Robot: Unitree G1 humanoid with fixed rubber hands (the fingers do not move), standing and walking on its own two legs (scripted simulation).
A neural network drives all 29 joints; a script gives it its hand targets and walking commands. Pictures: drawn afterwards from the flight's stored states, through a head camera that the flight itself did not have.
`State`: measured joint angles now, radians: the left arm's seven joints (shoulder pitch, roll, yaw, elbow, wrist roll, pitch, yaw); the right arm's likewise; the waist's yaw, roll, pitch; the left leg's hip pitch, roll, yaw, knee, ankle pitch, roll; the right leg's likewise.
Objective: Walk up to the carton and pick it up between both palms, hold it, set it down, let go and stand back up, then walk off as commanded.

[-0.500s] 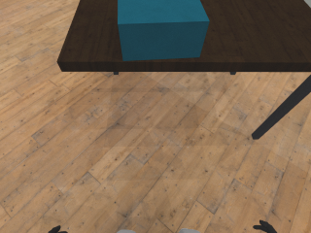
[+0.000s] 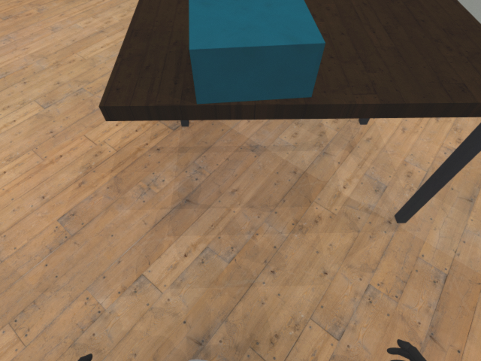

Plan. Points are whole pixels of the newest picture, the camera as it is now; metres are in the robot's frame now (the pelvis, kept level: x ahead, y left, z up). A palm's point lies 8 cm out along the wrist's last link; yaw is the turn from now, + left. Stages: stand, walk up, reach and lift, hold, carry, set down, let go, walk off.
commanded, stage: walk off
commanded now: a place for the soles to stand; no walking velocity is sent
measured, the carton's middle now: (249, 44) +0.83 +0.01 +0.05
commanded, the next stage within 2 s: stand in 0.16 s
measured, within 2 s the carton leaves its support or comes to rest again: neither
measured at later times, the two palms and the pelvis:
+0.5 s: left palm out of the picture +0.06 +0.30 -0.11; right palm out of the picture +0.08 -0.29 -0.12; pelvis -0.02 +0.00 +0.00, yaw -1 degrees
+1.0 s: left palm out of the picture +0.03 +0.28 -0.10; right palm out of the picture +0.03 -0.30 -0.12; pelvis -0.04 -0.01 +0.01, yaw -1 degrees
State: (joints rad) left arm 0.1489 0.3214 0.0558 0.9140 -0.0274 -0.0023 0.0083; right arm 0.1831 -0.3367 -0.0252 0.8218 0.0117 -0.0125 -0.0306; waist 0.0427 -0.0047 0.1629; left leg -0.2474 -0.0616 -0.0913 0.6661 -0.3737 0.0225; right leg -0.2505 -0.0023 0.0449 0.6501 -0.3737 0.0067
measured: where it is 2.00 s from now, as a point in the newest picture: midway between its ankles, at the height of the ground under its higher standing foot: outside the picture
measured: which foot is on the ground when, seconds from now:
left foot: down 0.00-1.00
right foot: down 0.00-1.00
